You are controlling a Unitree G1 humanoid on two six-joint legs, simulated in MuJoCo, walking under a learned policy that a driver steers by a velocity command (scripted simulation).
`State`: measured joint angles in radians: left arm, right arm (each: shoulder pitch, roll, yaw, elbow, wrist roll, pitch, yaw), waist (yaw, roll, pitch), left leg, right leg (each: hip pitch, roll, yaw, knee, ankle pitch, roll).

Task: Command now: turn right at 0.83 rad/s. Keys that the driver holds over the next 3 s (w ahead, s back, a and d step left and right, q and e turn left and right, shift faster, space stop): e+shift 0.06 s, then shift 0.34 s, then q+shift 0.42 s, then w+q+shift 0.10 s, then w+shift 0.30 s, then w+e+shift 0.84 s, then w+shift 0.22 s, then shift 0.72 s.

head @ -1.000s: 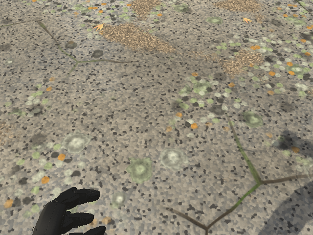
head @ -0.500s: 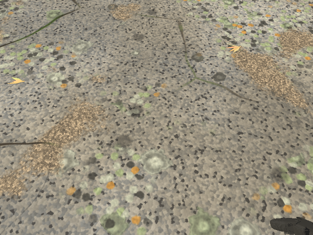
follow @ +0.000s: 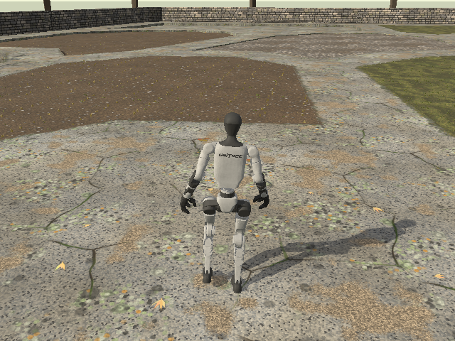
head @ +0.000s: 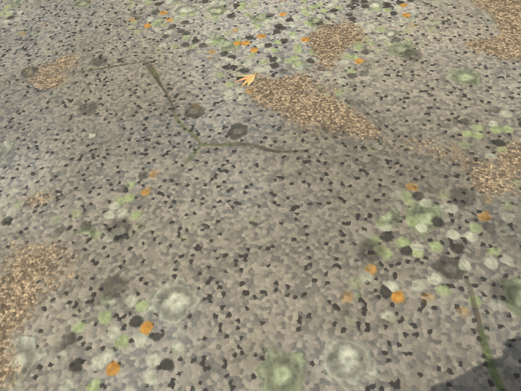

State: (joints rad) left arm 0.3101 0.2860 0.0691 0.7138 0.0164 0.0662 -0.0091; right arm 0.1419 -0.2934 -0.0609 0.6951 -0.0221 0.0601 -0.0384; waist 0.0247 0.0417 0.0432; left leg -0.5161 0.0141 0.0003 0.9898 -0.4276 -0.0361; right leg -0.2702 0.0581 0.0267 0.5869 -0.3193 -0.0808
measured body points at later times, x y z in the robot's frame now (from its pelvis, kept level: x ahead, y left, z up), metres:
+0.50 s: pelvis +0.01 +0.02 +0.01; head +0.03 +0.04 +0.46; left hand +0.18 +0.25 -0.12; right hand +0.08 -0.26 -0.10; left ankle +0.04 +0.12 -0.73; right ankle -0.01 -0.07 -0.73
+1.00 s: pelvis +0.02 -0.01 +0.02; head +0.03 -0.02 +0.47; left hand +0.06 +0.30 -0.07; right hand +0.20 -0.27 -0.10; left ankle -0.01 +0.13 -0.64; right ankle +0.01 -0.10 -0.73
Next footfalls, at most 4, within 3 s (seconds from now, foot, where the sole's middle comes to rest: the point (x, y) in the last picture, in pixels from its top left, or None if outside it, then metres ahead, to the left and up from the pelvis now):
0.44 left None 0.08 0.11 -0.77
0.84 right None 0.05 -0.09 -0.77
1.36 left None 0.24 0.25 -0.77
1.82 right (240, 316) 0.68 0.17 -0.77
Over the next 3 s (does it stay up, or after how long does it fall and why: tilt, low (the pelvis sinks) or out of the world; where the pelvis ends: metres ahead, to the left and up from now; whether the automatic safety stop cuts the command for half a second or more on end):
stays up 1.24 0.05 0.00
